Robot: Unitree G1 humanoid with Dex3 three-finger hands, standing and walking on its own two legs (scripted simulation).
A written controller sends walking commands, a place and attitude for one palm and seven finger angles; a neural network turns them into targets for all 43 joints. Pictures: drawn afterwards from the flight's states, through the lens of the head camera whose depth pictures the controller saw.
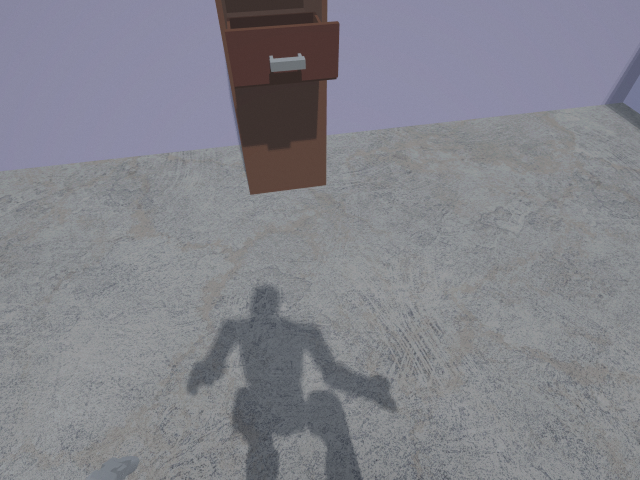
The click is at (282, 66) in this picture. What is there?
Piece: drawer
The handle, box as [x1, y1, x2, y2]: [269, 53, 305, 71]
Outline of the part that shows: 304,57 300,53 298,53 297,57 273,59 272,55 269,56 271,71 305,68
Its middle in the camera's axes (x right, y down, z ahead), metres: -0.10 -0.53 +1.14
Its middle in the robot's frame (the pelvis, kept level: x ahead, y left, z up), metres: +1.21 +0.15 +0.00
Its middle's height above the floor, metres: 0.77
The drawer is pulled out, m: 0.30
